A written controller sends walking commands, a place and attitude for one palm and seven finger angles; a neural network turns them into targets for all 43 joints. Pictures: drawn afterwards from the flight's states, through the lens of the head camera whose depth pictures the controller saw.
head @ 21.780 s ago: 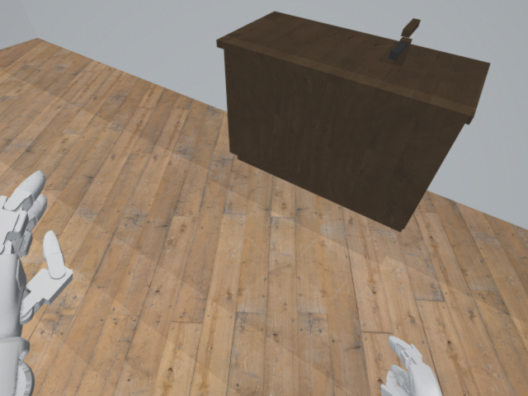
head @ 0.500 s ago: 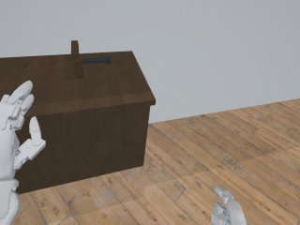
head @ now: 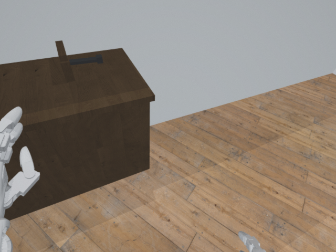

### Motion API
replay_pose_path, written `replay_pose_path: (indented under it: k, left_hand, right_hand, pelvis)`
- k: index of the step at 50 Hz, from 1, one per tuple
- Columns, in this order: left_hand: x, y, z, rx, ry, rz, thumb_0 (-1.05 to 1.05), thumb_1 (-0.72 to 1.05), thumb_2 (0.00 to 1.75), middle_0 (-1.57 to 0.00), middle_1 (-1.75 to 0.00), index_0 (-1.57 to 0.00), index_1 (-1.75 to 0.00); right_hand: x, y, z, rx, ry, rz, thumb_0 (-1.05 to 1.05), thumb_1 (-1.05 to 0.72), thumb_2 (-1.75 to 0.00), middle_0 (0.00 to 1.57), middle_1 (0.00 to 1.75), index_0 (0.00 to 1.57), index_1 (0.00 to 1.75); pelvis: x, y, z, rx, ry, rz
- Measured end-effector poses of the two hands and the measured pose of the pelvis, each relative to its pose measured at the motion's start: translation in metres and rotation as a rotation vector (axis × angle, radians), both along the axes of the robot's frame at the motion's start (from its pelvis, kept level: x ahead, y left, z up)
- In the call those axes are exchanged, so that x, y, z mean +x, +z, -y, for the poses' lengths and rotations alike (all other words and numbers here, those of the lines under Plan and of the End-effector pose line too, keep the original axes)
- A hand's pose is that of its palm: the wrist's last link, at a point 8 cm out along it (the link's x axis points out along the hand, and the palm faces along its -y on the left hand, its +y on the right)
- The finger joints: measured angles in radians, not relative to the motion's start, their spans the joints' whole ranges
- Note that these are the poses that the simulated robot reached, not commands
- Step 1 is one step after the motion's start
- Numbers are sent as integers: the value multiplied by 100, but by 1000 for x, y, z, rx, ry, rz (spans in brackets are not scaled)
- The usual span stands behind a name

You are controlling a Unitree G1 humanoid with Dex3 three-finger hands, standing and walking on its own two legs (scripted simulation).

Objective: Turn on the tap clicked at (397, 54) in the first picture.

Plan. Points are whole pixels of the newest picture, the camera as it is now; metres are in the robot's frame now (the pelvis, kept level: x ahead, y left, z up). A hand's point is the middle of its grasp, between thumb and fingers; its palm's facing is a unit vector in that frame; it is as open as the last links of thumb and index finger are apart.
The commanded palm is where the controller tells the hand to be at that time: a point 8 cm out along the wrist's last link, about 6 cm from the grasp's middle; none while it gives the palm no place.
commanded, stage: stop stepping back and stand still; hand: left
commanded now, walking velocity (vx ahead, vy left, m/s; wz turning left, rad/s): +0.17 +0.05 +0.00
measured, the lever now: (99, 59) +0.88 +0.30 +0.03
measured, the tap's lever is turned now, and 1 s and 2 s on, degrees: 86 86 86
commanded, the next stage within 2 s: stand and check the lever's angle in 0.68 s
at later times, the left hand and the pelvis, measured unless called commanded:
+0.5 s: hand (33, 161) +0.25 +0.25 +0.16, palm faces +0.44 -0.82 -0.36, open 7.4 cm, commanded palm +0.19 +0.28 +0.17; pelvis +0.03 +0.00 -0.01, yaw +1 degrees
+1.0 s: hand (28, 170) +0.23 +0.26 +0.15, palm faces +0.40 -0.84 -0.35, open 7.4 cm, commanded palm +0.18 +0.29 +0.17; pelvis +0.03 +0.01 +0.00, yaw +1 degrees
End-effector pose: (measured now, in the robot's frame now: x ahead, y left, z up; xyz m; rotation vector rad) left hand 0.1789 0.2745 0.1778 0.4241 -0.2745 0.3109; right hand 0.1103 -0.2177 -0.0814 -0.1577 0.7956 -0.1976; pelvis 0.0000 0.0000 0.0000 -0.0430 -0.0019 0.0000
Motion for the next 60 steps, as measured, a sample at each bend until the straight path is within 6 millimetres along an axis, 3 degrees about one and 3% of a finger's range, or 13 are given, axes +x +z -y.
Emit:
replay_pose_path:
  k: [2,5,8,17,24,29,39,51,60]
  left_hand:
    - [-8,8,7,50,-4,-11,1,89,90,-21,-30,-21,-30]
    - [-17,11,8,131,34,3,1,88,90,-21,-31,-21,-30]
    - [-17,9,1,89,95,22,1,88,90,-21,-31,-22,-30]
    - [4,-11,-7,-33,110,41,1,89,90,-21,-31,-21,-30]
    - [23,-5,-14,8,105,12,1,89,90,-21,-31,-21,-30]
    - [29,-5,-10,4,88,-11,1,89,90,-21,-31,-21,-30]
    - [29,-11,-14,-19,87,-69,1,89,90,-21,-31,-21,-30]
    - [12,-15,-23,-40,96,-77,1,89,90,-21,-31,-21,-30]
    - [-2,-16,-31,-41,102,-76,1,89,90,-21,-31,-21,-30]
  right_hand:
    - [-2,-5,-1,17,14,-17,1,-90,-90,20,30,21,30]
    - [5,-24,5,20,55,-40,1,-90,-90,21,30,21,31]
    - [12,-34,16,5,73,-80,1,-90,-90,21,30,21,31]
    - [63,-10,36,-101,44,48,1,-91,-90,20,30,20,30]
    - [104,10,15,-64,85,135,1,-91,-90,20,29,20,30]
    - [118,11,-1,-19,115,143,1,-91,-90,20,29,20,30]
    - [105,5,-8,-6,106,88,1,-91,-90,20,30,21,30]
    - [72,5,3,-53,66,48,1,-91,-90,20,30,20,30]
    - [62,9,-4,-58,68,60,1,-91,-90,20,30,20,30]
  pelvis:
    - [1,2,4,-4,5,-8]
    - [-2,-12,12,24,13,-24]
    - [-3,-13,11,13,21,-2]
    - [21,-17,0,25,40,28]
    - [33,-10,-1,29,23,-4]
    - [38,-8,-1,28,13,-14]
    - [38,-5,-5,25,15,-11]
    - [24,-2,-13,16,18,-2]
    - [12,-1,-19,11,23,4]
